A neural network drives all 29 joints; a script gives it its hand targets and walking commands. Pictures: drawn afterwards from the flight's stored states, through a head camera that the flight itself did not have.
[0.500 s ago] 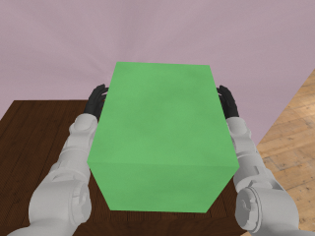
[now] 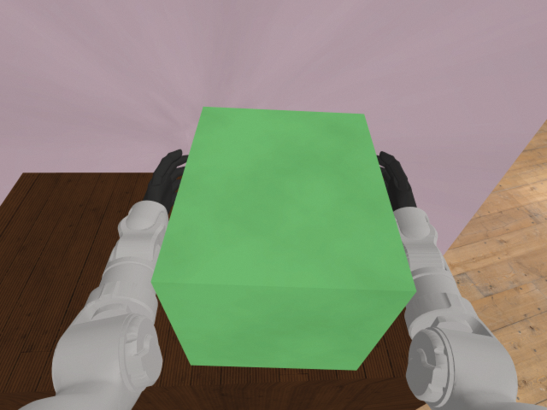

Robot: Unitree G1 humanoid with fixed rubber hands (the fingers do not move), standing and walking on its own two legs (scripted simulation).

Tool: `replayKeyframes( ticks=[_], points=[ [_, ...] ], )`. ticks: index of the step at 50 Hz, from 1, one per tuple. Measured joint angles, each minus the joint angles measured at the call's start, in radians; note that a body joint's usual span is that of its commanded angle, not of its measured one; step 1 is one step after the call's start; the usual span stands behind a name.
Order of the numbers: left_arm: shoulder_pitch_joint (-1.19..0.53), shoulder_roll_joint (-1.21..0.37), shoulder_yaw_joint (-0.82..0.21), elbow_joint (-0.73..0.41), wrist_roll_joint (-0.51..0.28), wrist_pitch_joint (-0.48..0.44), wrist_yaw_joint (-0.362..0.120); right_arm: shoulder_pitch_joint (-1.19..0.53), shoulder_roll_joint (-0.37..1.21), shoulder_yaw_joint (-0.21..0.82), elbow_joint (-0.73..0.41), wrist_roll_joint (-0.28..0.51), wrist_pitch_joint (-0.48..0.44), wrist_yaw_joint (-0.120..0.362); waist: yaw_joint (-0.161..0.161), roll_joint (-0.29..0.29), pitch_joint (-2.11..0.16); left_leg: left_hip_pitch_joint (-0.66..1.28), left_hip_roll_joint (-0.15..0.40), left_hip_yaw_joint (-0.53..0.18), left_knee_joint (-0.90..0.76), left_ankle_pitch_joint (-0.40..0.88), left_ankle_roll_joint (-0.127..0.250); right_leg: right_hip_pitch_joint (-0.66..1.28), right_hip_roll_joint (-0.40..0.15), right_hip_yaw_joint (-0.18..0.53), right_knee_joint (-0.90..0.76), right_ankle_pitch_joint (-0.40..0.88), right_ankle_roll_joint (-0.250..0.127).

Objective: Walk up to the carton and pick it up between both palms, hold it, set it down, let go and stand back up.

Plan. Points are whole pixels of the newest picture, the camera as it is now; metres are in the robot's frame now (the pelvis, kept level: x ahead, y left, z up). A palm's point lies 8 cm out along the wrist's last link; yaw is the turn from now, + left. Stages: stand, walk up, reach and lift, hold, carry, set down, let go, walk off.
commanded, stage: set down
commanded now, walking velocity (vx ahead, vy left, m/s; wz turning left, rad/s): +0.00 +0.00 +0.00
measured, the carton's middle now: (279, 237) +0.37 +0.01 +0.06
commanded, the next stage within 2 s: none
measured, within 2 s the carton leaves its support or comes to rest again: neither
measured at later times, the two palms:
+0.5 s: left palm (152, 212) +0.41 +0.22 +0.06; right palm (385, 218) +0.42 -0.16 +0.06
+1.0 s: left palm (127, 235) +0.36 +0.25 +0.05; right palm (411, 239) +0.38 -0.20 +0.06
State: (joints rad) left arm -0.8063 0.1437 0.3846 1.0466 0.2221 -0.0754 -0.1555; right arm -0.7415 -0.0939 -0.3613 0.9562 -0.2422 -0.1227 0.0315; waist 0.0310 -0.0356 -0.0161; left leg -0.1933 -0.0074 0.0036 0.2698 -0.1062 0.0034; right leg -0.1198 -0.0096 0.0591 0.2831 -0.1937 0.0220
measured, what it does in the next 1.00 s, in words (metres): stands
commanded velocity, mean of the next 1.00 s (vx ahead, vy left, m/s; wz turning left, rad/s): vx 0.00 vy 0.00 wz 0.00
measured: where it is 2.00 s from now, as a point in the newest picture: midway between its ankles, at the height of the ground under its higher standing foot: outside the picture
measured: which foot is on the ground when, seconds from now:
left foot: down 0.00-1.00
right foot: down 0.00-1.00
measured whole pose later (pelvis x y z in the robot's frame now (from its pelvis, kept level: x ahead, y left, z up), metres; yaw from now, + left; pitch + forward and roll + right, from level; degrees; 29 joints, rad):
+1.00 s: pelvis -0.03 -0.01 -0.01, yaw +0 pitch +12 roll -1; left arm -0.67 0.40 -0.02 1.01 -0.32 -0.14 -0.04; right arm -0.66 -0.28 0.12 0.93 0.39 -0.10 -0.09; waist 0.01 -0.02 -0.13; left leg -0.52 0.03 0.00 0.44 -0.12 -0.02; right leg -0.44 0.02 0.02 0.45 -0.21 0.00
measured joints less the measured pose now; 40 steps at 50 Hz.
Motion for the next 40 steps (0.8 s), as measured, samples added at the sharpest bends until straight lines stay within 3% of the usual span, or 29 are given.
replayKeyframes(
  ticks=[5,10,14,17,21,27,33,40],
  points=[
    [-0.005,0.001,0.011,0.015,0.024,-0.010,0.000,-0.001,0.003,-0.017,0.008,-0.012,-0.011,0.012,0.003,-0.002,0.003,-0.001,0.002,0.008,-0.001,0.001,0.001,-0.004,0.000,0.003,0.001,0.002,0.001],
    [-0.019,0.017,-0.007,0.054,0.001,-0.028,0.036,-0.016,0.004,-0.008,0.054,-0.001,-0.017,0.004,-0.010,-0.003,0.001,-0.019,0.002,0.008,0.004,0.004,0.001,-0.023,-0.001,-0.002,0.009,0.003,0.001],
    [-0.039,0.044,-0.053,0.122,-0.075,-0.055,0.113,-0.025,-0.006,0.069,0.115,0.102,-0.023,-0.048,-0.015,-0.003,-0.014,-0.075,0.011,0.014,0.038,-0.004,-0.001,-0.075,0.007,0.000,0.031,0.002,0.000],
    [-0.055,0.075,-0.148,0.184,-0.189,-0.081,0.170,-0.037,-0.015,0.164,0.157,0.236,-0.020,-0.087,-0.015,0.001,-0.047,-0.166,0.025,0.018,0.094,-0.023,-0.004,-0.156,0.020,0.002,0.062,0.000,-0.003],
    [-0.075,0.116,-0.272,0.227,-0.344,-0.117,0.209,-0.066,-0.044,0.289,0.174,0.393,-0.019,-0.122,-0.005,0.013,-0.110,-0.302,0.045,0.018,0.172,-0.047,-0.005,-0.280,0.039,0.001,0.107,-0.005,-0.005],
    [-0.101,0.157,-0.354,0.244,-0.443,-0.124,0.198,-0.146,-0.109,0.399,0.228,0.514,-0.013,-0.131,0.012,0.028,-0.153,-0.409,0.058,0.006,0.228,-0.057,-0.012,-0.378,0.053,-0.015,0.149,-0.010,-0.012],
    [-0.072,0.187,-0.368,0.211,-0.468,-0.121,0.159,-0.158,-0.158,0.452,0.249,0.575,-0.031,-0.127,0.010,0.032,-0.173,-0.440,0.057,-0.013,0.232,-0.049,-0.020,-0.406,0.053,-0.037,0.163,-0.012,-0.019],
    [0.011,0.228,-0.401,0.137,-0.499,-0.119,0.128,-0.060,-0.182,0.473,0.166,0.614,-0.030,-0.121,-0.008,0.020,-0.157,-0.405,0.047,-0.022,0.203,-0.030,-0.024,-0.383,0.043,-0.049,0.166,-0.016,-0.024]
  ],
)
